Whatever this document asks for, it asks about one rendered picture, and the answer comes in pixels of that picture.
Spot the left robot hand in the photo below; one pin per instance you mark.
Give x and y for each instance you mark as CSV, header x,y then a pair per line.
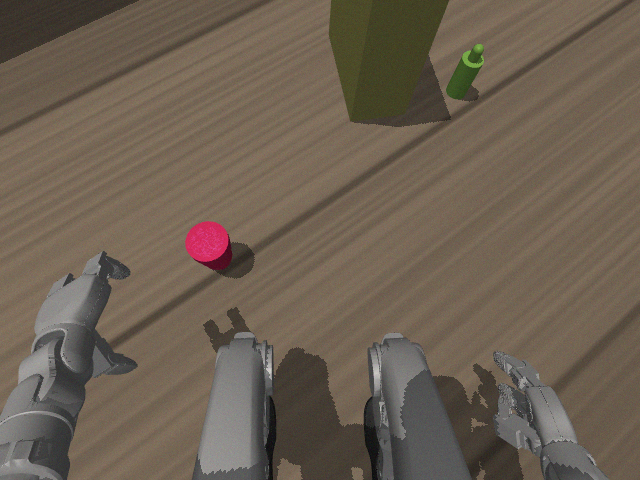
x,y
81,301

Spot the right robot foot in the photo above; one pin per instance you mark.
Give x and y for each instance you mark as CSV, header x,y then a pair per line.
x,y
371,439

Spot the right robot arm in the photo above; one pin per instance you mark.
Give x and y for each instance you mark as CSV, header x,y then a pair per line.
x,y
569,461

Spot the right robot hand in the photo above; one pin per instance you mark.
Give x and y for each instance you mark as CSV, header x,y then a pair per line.
x,y
540,418

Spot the left robot arm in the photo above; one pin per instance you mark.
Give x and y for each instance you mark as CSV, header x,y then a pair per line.
x,y
39,418

